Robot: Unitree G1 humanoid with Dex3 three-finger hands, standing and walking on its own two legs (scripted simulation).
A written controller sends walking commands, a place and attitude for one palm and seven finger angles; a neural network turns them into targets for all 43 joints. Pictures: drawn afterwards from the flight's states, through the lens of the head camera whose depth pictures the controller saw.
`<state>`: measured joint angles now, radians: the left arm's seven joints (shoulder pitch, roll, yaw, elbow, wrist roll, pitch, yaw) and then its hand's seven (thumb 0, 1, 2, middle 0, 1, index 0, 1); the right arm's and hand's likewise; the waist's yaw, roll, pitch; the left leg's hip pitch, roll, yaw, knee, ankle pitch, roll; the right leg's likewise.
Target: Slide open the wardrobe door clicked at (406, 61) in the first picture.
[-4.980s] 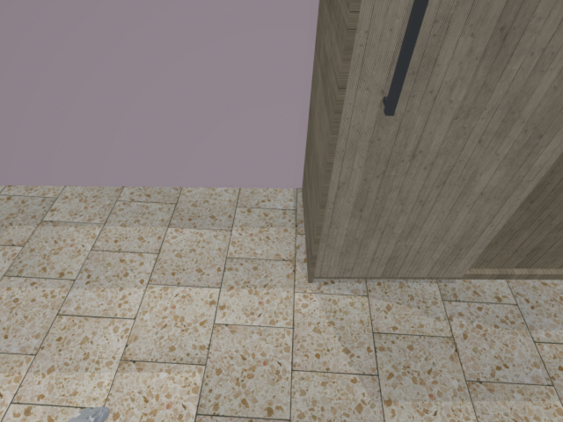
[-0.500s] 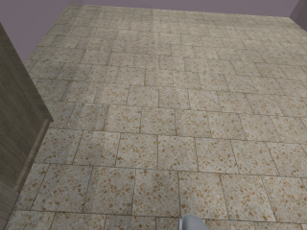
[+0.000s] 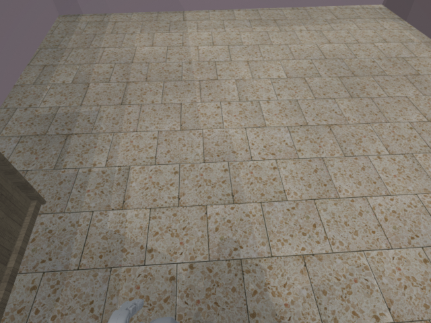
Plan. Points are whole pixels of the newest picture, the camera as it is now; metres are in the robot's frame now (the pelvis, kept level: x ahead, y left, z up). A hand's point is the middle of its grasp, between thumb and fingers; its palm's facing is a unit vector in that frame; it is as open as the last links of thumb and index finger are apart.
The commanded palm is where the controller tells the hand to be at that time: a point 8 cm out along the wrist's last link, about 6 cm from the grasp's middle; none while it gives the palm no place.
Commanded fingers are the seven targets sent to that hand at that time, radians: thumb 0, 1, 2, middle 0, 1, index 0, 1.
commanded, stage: turn to face it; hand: left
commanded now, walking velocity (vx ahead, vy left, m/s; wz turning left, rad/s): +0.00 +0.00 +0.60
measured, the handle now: out of the picture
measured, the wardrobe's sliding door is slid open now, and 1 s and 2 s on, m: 0.00 0.00 0.00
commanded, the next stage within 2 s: none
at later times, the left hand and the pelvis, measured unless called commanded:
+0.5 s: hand out of the picture +0.04 +0.27 -0.16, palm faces +0.31 -0.91 -0.27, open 7.4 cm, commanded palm none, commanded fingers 0.00 0.90 0.90 -0.20 -0.30 -0.20 -0.30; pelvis +0.02 +0.03 +0.01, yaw +16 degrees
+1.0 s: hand out of the picture -0.05 +0.17 -0.15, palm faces +0.59 -0.77 -0.26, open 7.4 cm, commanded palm none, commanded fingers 0.00 0.90 0.90 -0.20 -0.30 -0.20 -0.30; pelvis +0.01 -0.02 +0.01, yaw +37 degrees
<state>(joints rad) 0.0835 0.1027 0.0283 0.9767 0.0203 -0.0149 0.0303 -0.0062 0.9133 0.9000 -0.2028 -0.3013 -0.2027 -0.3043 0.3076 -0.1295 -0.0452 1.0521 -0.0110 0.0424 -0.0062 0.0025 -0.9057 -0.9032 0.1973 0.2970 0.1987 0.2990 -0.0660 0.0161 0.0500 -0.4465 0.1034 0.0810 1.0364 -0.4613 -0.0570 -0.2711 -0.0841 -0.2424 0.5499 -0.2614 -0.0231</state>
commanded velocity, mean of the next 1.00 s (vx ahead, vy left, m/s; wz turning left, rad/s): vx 0.00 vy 0.00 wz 0.60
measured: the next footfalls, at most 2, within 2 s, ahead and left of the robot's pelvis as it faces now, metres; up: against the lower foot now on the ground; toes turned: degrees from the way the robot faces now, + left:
left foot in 0.14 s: +0.08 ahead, +0.12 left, +0.00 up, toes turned +15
right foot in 0.70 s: +0.09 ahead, -0.12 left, +0.00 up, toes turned +24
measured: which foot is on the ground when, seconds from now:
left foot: up 0.00-0.12, down 0.14-0.70, up 0.72-1.00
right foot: down 0.00-0.14, up 0.16-0.68, down 0.70-1.00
